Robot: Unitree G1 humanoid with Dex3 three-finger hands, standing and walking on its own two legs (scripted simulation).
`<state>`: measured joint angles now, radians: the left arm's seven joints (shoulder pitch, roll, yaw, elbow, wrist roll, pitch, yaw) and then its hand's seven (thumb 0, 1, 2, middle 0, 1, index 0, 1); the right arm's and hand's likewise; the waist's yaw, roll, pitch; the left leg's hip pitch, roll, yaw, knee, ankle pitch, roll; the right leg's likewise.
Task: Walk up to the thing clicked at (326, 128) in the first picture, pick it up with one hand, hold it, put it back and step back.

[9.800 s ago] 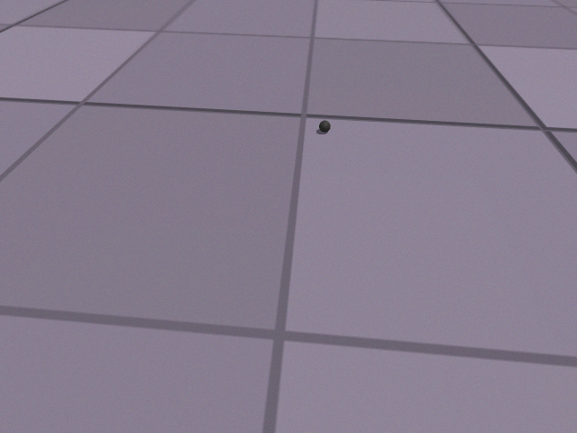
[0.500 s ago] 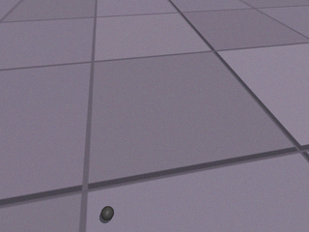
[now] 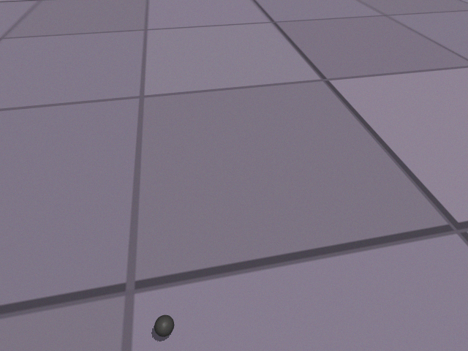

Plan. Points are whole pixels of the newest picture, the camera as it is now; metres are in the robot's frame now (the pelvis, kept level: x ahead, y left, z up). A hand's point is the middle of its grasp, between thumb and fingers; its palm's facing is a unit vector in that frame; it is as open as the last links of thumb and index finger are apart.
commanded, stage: stand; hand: left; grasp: from above
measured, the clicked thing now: (164, 325) +0.41 +0.28 -0.75
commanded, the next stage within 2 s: rise first in 0.22 s
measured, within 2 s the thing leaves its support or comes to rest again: neither
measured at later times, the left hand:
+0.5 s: hand out of the picture +0.12 +0.25 -0.16, palm faces +0.02 -0.95 -0.32, open 8.3 cm
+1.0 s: hand out of the picture +0.11 +0.27 -0.22, palm faces -0.14 -0.88 -0.45, open 13.9 cm
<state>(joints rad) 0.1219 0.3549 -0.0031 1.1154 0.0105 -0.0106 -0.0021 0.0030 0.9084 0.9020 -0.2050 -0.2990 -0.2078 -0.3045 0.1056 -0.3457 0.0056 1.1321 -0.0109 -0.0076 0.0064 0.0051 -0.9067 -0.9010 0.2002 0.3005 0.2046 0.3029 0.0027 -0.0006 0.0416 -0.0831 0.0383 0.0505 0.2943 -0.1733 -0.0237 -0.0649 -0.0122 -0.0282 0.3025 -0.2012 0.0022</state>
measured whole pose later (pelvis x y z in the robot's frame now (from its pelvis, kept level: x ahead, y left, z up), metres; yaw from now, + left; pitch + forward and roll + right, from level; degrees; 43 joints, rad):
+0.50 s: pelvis -0.02 +0.00 -0.01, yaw +1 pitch +4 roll +0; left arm -0.04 0.33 0.10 1.09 0.05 -0.02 -0.02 0.01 0.66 0.95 -0.16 -0.54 -0.16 -0.55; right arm 0.19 -0.29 -0.01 0.88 0.04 -0.04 -0.03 0.01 -0.93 -0.91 0.20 0.30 0.20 0.30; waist -0.01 -0.01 0.05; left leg -0.32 0.04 0.03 0.49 -0.23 -0.02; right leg -0.29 -0.02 -0.05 0.49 -0.26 0.00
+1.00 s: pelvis -0.02 +0.01 -0.08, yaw +1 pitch +15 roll -1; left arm 0.19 0.31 0.13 0.61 0.26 0.13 0.01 0.00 -0.50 0.99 -0.07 -1.08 -0.08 -1.08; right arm 0.21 -0.24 -0.04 0.61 0.01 -0.12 -0.03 0.01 -0.88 -0.90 0.20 0.30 0.20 0.30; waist -0.02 -0.01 -0.09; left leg -0.83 0.04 0.01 1.05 -0.48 0.00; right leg -0.79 -0.03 -0.04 1.03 -0.50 0.01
